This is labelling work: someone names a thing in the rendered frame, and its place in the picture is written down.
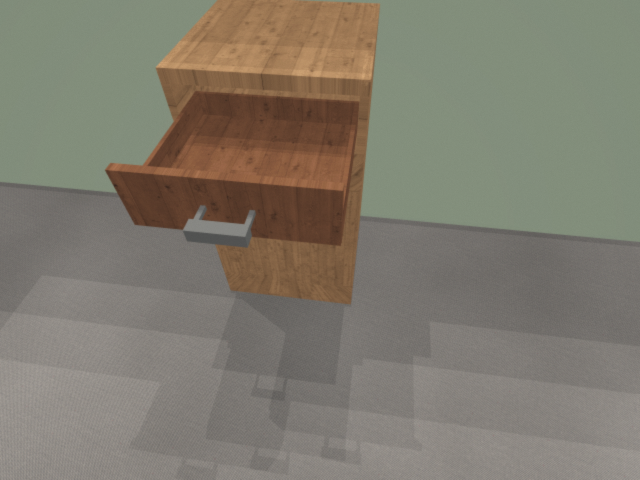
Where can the cabinet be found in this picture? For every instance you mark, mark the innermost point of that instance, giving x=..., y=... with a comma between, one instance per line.
x=287, y=48

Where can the handle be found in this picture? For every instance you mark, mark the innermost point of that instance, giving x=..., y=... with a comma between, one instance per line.
x=220, y=233

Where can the drawer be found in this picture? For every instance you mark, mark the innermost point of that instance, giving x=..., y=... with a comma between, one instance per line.
x=290, y=159

